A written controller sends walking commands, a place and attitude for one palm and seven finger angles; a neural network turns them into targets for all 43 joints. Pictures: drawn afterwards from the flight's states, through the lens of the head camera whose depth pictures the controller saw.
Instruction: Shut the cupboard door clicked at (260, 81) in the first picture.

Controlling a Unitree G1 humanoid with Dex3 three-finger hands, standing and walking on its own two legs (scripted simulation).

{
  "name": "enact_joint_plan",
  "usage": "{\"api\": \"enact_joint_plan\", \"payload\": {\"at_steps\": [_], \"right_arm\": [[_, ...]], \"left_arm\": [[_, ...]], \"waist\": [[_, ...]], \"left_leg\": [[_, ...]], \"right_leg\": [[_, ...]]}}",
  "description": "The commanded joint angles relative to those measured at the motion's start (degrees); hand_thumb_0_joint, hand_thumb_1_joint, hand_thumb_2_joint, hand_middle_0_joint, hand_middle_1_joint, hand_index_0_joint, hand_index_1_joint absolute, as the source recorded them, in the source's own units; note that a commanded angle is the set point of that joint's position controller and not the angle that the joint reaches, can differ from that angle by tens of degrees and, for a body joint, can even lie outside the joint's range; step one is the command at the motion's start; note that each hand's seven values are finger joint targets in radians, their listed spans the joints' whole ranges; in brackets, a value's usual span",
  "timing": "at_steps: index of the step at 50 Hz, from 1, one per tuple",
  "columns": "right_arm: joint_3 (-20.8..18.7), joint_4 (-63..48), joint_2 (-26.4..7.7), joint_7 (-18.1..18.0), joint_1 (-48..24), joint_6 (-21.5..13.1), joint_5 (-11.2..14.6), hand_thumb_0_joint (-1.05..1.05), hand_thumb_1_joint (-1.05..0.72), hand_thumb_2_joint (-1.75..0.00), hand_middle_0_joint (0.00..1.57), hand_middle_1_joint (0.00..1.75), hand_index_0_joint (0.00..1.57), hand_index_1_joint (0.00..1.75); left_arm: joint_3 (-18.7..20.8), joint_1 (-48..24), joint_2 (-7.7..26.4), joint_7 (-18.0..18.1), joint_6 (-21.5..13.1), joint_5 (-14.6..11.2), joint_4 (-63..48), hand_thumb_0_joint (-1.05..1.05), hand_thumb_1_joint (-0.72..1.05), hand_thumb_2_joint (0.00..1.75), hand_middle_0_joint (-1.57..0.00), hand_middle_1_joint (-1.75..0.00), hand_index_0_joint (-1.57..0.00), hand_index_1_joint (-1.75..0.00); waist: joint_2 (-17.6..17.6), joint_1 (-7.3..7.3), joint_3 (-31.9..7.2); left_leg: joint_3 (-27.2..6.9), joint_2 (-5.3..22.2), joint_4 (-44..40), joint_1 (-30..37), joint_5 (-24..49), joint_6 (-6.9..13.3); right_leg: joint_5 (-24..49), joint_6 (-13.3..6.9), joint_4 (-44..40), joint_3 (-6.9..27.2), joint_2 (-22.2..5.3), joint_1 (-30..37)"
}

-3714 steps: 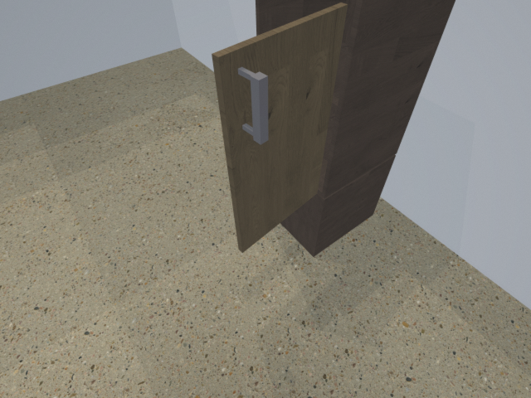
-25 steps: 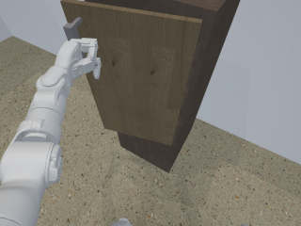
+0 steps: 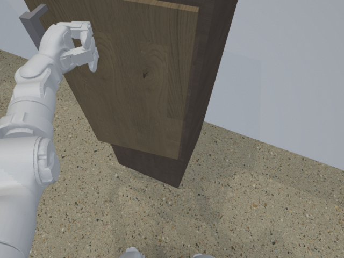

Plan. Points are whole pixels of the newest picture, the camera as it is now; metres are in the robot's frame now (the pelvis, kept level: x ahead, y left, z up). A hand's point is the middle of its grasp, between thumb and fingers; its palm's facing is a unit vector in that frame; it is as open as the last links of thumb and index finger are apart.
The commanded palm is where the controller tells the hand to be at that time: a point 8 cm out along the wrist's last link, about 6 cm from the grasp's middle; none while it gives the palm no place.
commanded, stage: push the door shut along its arc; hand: left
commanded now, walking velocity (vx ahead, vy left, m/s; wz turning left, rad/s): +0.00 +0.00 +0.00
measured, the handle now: (50, 41) +0.56 +0.21 +0.18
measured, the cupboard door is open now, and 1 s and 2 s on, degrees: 9 0 0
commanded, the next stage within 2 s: pull the fist back off the door in 0.16 s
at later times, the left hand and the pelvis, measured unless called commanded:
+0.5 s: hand (107, 42) +0.54 +0.09 +0.18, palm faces +0.15 -0.99 +0.02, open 3.0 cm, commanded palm +0.51 +0.13 +0.18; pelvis -0.01 -0.01 -0.01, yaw +1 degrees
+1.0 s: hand (105, 68) +0.48 +0.09 +0.17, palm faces +0.11 -0.99 +0.01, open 3.1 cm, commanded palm +0.44 +0.13 +0.18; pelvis +0.02 -0.02 +0.02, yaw -1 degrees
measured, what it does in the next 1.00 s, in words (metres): stands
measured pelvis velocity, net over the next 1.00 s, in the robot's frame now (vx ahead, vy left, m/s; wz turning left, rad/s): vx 0.02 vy -0.02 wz -0.02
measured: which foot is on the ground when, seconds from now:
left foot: down 0.00-1.00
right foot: down 0.00-1.00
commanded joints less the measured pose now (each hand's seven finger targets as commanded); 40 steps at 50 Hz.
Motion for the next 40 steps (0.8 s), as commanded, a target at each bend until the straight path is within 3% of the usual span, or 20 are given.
{"api": "enact_joint_plan", "payload": {"at_steps": [1, 3, 4, 5, 10, 12, 13, 14, 15, 18, 20, 21, 22, 24, 26, 29, 33, 35, 36, 40], "right_arm": [[-3.46, -2.75, -10.45, -1.39, 5.29, -2.9, -0.06, 0.0, -0.9, -0.9, 0.2, 0.3, 0.2, 0.3], [-3.52, -2.18, -10.73, -1.43, 5.22, -3.18, -0.18, 0.0, -0.9, -0.9, 0.2, 0.3, 0.2, 0.3], [-3.3, -1.9, -10.4, -1.42, 4.42, -3.38, -0.25, 0.0, -0.9, -0.9, 0.2, 0.3, 0.2, 0.3], [-3.4, -1.73, -10.83, -1.5, 4.92, -3.72, -0.25, 0.0, -0.9, -0.9, 0.2, 0.3, 0.2, 0.3], [-3.31, -0.9, -11.15, -1.66, 4.45, -4.68, -0.23, 0.0, -0.9, -0.9, 0.2, 0.3, 0.2, 0.3], [-3.26, -0.33, -10.9, -1.69, 3.9, -4.84, -0.17, 0.0, -0.9, -0.9, 0.2, 0.3, 0.2, 0.3], [-3.41, -0.4, -11.17, -1.66, 4.31, -5.2, -0.32, 0.0, -0.9, -0.9, 0.2, 0.3, 0.2, 0.3], [-2.35, -1.68, -7.95, -0.85, 4.68, -5.15, 0.22, 0.0, -0.9, -0.9, 0.2, 0.3, 0.2, 0.3], [-2.37, -2.13, -7.72, 0.26, 5.85, -5.22, -0.12, 0.0, -0.9, -0.9, 0.2, 0.3, 0.2, 0.3], [-3.1, -2.39, -6.76, 2.65, 7.03, -5.2, -1.6, 0.0, -0.9, -0.9, 0.2, 0.3, 0.2, 0.3], [-3.09, -2.9, -6.21, 4.4, 7.57, -4.76, -3.0, 0.0, -0.9, -0.9, 0.2, 0.3, 0.2, 0.3], [-3.21, -2.84, -6.23, 5.03, 8.32, -4.48, -3.66, 0.0, -0.9, -0.9, 0.2, 0.3, 0.2, 0.3], [-3.42, -3.3, -6.11, 5.77, 8.3, -4.14, -3.82, 0.0, -0.9, -0.9, 0.2, 0.3, 0.2, 0.3], [-3.66, -3.78, -6.59, 6.46, 8.98, -3.29, -4.18, 0.0, -0.9, -0.9, 0.2, 0.3, 0.2, 0.3], [-3.77, -4.59, -6.96, 6.32, 9.0, -2.21, -3.75, 0.0, -0.9, -0.9, 0.2, 0.3, 0.2, 0.3], [-3.82, -5.93, -6.78, 5.51, 7.18, -1.01, -2.26, 0.0, -0.9, -0.9, 0.2, 0.3, 0.2, 0.3], [-3.58, -7.32, -6.15, 4.28, 5.56, -0.33, -1.44, 0.0, -0.9, -0.9, 0.2, 0.3, 0.2, 0.3], [-3.53, -7.81, -5.57, 4.32, 5.06, -0.49, -1.46, 0.0, -0.9, -0.9, 0.2, 0.3, 0.2, 0.3], [-3.53, -8.11, -5.54, 4.22, 5.11, -0.32, -1.48, 0.0, -0.9, -0.9, 0.2, 0.3, 0.2, 0.3], [-3.75, -9.45, -5.11, 4.69, 3.09, 0.38, -1.08, 0.0, -0.9, -0.9, 0.2, 0.3, 0.2, 0.3]], "left_arm": [[-1.34, -37.33, 4.25, -0.62, -2.94, -2.37, -13.5, 0.0, 0.9, 0.9, -1.3, -1.5, -1.3, -1.5], [-1.45, -38.02, 4.25, -0.52, -2.61, -2.37, -13.04, 0.0, 0.9, 0.9, -1.3, -1.5, -1.3, -1.5], [-2.81, -37.92, 1.99, -0.41, -2.1, -2.45, -11.9, 0.0, 0.9, 0.9, -1.3, -1.5, -1.3, -1.5], [-1.96, -38.26, 3.26, -0.39, -2.18, -2.61, -12.17, 0.0, 0.9, 0.9, -1.3, -1.5, -1.3, -1.5], [-2.07, -40.43, 3.31, -0.41, -2.19, -2.76, -11.87, 0.0, 0.9, 0.9, -1.3, -1.5, -1.3, -1.5], [-3.95, -41.54, 0.94, -0.27, -2.47, -2.43, -12.53, 0.0, 0.9, 0.9, -1.3, -1.5, -1.3, -1.5], [-3.28, -42.22, 1.78, -0.51, -2.67, -2.61, -13.15, 0.0, 0.9, 0.9, -1.3, -1.5, -1.3, -1.5], [7.41, -44.91, 3.31, 11.47, -0.3, -5.97, -12.2, 0.0, 0.9, 0.9, -1.3, -1.5, -1.3, -1.5], [5.39, -43.99, 0.3, 17.82, 0.59, -4.0, -12.81, 0.0, 0.9, 0.9, -1.3, -1.5, -1.3, -1.5], [4.99, -43.43, -4.52, 28.9, 0.62, -0.47, -14.63, 0.0, 0.9, 0.9, -1.3, -1.5, -1.3, -1.5], [5.18, -43.72, -4.25, 36.62, -1.02, 4.48, -17.4, 0.0, 0.9, 0.9, -1.3, -1.5, -1.3, -1.5], [4.9, -43.06, -3.24, 39.2, -2.44, 7.55, -18.01, 0.0, 0.9, 0.9, -1.3, -1.5, -1.3, -1.5], [3.14, -40.8, -4.34, 40.17, -3.54, 9.72, -17.98, 0.0, 0.9, 0.9, -1.3, -1.5, -1.3, -1.5], [3.08, -37.38, -2.45, 39.91, -5.0, 12.03, -16.86, 0.0, 0.9, 0.9, -1.3, -1.5, -1.3, -1.5], [2.78, -34.95, -2.33, 37.83, -5.31, 11.7, -15.69, 0.0, 0.9, 0.9, -1.3, -1.5, -1.3, -1.5], [2.91, -33.18, -3.31, 33.79, -4.24, 7.91, -15.41, 0.0, 0.9, 0.9, -1.3, -1.5, -1.3, -1.5], [7.2, -26.04, -1.16, 31.63, -4.41, 4.06, -18.42, 0.0, 0.9, 0.9, -1.3, -1.5, -1.3, -1.5], [7.74, -22.49, -1.32, 32.05, -5.27, 4.4, -20.35, 0.0, 0.9, 0.9, -1.3, -1.5, -1.3, -1.5], [9.38, -17.94, 0.08, 32.49, -5.5, 4.79, -19.85, 0.0, 0.9, 0.9, -1.3, -1.5, -1.3, -1.5], [7.0, -9.76, -2.89, 32.69, -4.77, 6.19, -22.82, 0.0, 0.9, 0.9, -1.3, -1.5, -1.3, -1.5]], "waist": [[3.62, -4.53, -21.96], [4.08, -4.75, -22.08], [4.06, -4.8, -21.19], [2.84, -5.19, -21.55], [2.86, -5.59, -22.96], [4.68, -5.59, -24.5], [4.7, -5.68, -24.86], [6.67, -3.05, -22.92], [5.71, -3.58, -24.19], [3.48, -3.99, -25.39], [5.36, -3.09, -27.83], [4.68, -3.22, -28.99], [6.25, -3.0, -29.68], [5.26, -2.36, -29.93], [2.31, -2.16, -28.96], [-0.66, -0.88, -26.8], [-2.87, 2.08, -24.76], [-4.55, 2.78, -22.1], [-5.09, 3.94, -20.79], [-5.45, 4.99, -17.93]], "left_leg": [[-2.45, -1.24, -0.76, 30.82, 14.42, 3.12], [-2.82, -1.04, -0.6, 30.86, 13.59, 2.85], [-2.8, -1.19, -0.58, 30.23, 12.63, 2.87], [-2.85, -0.97, -0.48, 30.05, 11.67, 2.96], [-2.68, -1.08, 0.13, 29.39, 10.65, 3.16], [-2.8, -1.09, 0.64, 30.93, 12.36, 3.11], [-2.93, -1.05, 0.84, 31.21, 12.37, 3.11], [-2.86, -0.14, -0.35, 25.58, 11.25, 2.23], [-3.37, -0.18, -1.4, 26.01, 10.87, 1.75], [-3.66, -0.37, -0.88, 27.48, 13.29, 1.61], [-3.32, -0.86, -0.12, 27.54, 14.29, 1.49], [-3.73, -0.87, 0.35, 27.93, 15.79, 1.57], [-3.42, -0.78, 0.25, 29.01, 16.08, 1.41], [-3.1, -0.85, -0.09, 29.22, 16.27, 1.4], [-2.25, -1.35, -0.88, 27.88, 15.7, 1.86], [-0.76, -1.73, -2.85, 26.02, 13.42, 2.01], [0.9, -2.11, -4.86, 24.09, 14.24, 2.31], [1.66, -2.41, -5.4, 22.59, 13.41, 2.67], [2.2, -2.55, -5.8, 21.7, 13.37, 2.78], [3.23, -2.84, -6.8, 21.45, 13.27, 2.88]], "right_leg": [[18.33, -0.26, -7.39, -0.85, 1.78, -10.65], [17.34, -0.17, -7.25, -0.93, 1.75, -12.06], [16.34, -0.19, -7.29, -1.13, 1.78, -12.55], [15.85, 0.0, -7.38, -0.97, 1.67, -12.89], [15.4, 0.13, -6.76, -0.91, 1.52, -13.39], [16.0, -0.1, -5.93, -1.2, 1.66, -14.24], [16.16, 0.03, -5.82, -1.21, 1.66, -14.72], [14.16, 0.17, -7.88, -0.41, 1.24, -11.48], [13.52, 0.49, -6.98, -0.98, 1.77, -10.89], [14.26, 0.8, -6.13, -1.87, 2.23, -11.92], [14.31, 0.68, -5.14, -2.1, 2.18, -11.37], [14.83, 0.47, -4.34, -2.38, 2.22, -11.18], [14.83, 0.29, -4.21, -2.19, 2.32, -11.86], [15.89, -0.18, -4.55, -1.93, 2.38, -9.86], [18.29, -0.21, -5.67, -1.23, 2.51, -6.24], [21.12, 0.02, -7.7, -0.36, 2.65, -1.16], [26.02, 0.23, -9.11, 0.17, 2.65, 5.67], [26.9, 0.59, -9.59, 0.29, 2.54, 7.0], [27.11, 0.51, -9.89, 0.37, 2.39, 8.38], [28.91, 0.74, -10.19, 0.49, 2.0, 9.1]]}}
